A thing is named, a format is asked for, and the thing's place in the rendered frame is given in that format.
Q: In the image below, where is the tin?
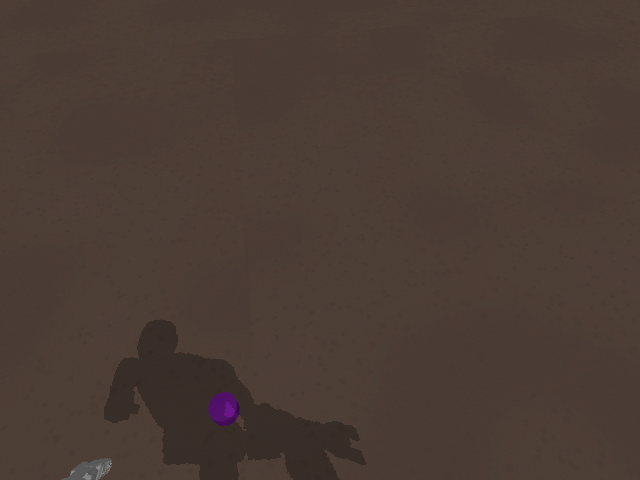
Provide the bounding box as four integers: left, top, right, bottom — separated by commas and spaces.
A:
208, 392, 240, 426

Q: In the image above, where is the left robot hand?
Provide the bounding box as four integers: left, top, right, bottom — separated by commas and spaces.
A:
62, 458, 112, 480

